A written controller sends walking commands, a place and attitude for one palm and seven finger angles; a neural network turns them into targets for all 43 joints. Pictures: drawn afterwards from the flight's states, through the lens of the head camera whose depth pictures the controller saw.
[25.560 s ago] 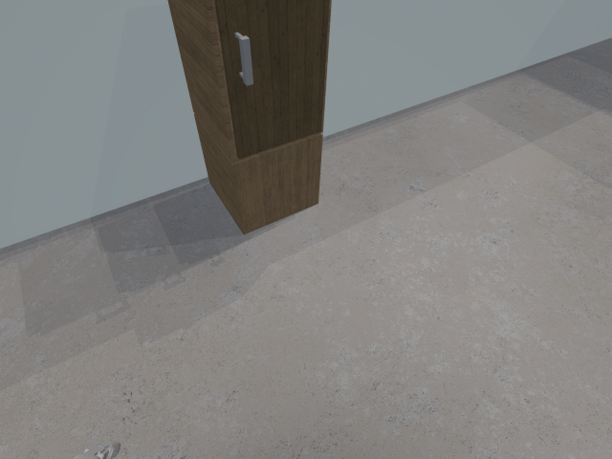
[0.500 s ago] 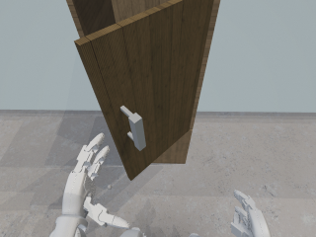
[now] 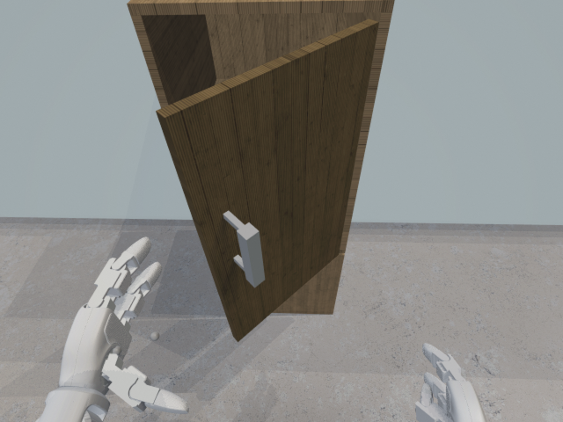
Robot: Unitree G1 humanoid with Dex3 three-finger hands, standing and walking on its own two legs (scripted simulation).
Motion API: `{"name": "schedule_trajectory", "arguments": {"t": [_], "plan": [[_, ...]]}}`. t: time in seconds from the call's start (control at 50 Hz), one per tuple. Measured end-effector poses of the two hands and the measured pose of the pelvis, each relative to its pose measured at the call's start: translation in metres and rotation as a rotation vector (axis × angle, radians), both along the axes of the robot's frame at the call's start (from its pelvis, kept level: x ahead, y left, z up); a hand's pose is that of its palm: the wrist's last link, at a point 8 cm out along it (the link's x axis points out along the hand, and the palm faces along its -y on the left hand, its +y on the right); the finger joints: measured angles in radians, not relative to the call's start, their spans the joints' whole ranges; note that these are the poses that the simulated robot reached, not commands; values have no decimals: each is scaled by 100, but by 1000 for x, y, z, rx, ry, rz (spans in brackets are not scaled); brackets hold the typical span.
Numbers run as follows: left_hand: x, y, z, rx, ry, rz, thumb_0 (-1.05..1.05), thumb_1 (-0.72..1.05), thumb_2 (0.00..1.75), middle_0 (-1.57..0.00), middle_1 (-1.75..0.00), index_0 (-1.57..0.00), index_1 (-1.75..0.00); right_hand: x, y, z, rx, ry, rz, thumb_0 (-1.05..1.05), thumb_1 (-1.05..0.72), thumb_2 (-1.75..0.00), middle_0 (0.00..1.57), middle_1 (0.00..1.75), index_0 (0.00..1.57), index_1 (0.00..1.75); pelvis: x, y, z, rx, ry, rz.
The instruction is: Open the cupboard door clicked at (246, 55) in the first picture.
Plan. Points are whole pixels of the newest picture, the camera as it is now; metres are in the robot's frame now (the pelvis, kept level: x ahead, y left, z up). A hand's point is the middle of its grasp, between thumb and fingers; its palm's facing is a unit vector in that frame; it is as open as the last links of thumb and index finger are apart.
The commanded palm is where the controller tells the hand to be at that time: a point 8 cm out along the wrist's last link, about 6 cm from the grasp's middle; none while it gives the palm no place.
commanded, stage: draw the hand back to the body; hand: left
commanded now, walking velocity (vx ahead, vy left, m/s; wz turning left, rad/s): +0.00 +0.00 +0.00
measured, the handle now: (243, 249) +0.36 +0.09 +0.05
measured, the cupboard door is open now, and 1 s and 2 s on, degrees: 45 45 45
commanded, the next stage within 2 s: step back with the hand held close in 1.12 s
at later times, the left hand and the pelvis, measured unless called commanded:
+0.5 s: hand (55, 303) +0.21 +0.25 +0.16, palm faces +0.31 -0.87 -0.37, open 12.0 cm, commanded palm +0.16 +0.30 +0.18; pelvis +0.01 +0.03 +0.04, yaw -1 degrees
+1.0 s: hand (3, 288) +0.20 +0.28 +0.20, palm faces +0.43 -0.82 -0.38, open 7.6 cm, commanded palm +0.15 +0.32 +0.21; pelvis +0.01 +0.02 +0.05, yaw -2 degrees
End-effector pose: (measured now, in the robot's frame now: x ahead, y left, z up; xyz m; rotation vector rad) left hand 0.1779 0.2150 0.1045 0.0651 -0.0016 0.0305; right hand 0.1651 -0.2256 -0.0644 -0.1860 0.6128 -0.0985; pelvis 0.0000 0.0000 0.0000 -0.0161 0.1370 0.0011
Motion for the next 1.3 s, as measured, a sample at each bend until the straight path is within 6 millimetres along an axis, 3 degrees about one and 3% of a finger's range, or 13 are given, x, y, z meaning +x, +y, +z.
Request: {"name": "schedule_trajectory", "arguments": {"t": [0.06, 0.2, 0.46, 0.78, 0.96, 1.3], "plan": [[-3, 9, 8, 3, -12, 7, -1, -47, 32, -16, -30, -15, -30, 6, 3, 6, -1, -25, 5, 1, -91, -90, 21, 30, 20, 30, 1, 2, 2, -3, -11, 2], [-10, 30, 31, 226, 44, 146, -1, -32, 38, -16, -30, -16, -30, 14, 16, 20, -15, -13, -1, 1, -91, -90, 21, 30, 20, 30, 5, 9, 18, -1, -69, -7], [-10, 68, 70, 317, -10, 276, 0, 11, 56, -18, -30, -17, -30, 17, 40, 32, -9, 16, 38, 1, -90, -90, 21, 30, 20, 30, 11, 24, 40, 2, -156, -19], [-14, 107, 117, 403, -152, 394, 1, 66, 80, -20, -30, -20, -30, 18, 34, 39, -23, 34, 30, 1, -90, -90, 21, 30, 20, 30, 10, 27, 48, 2, -199, -32], [-17, 102, 110, 376, -127, 401, 1, 84, 88, -21, -30, -20, -30, 11, 26, 37, -24, 57, 18, 1, -90, -90, 21, 30, 20, 30, 6, 24, 49, 3, -206, -33], [-18, 91, 118, 404, -155, 389, 2, 89, 90, -21, -30, -21, -30, 6, 15, 35, -18, 58, 7, 1, -90, -90, 21, 30, 20, 30, 2, 12, 50, -2, -200, -32]]}}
